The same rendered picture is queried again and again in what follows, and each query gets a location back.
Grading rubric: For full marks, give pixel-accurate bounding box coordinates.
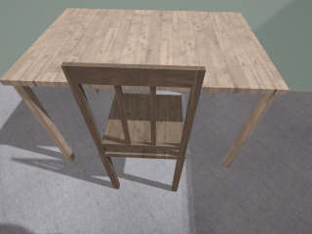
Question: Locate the chair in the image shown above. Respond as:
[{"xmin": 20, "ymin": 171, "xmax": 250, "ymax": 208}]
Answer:
[{"xmin": 60, "ymin": 61, "xmax": 206, "ymax": 192}]

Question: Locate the table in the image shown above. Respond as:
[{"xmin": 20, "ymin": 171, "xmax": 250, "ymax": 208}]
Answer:
[{"xmin": 0, "ymin": 8, "xmax": 290, "ymax": 168}]

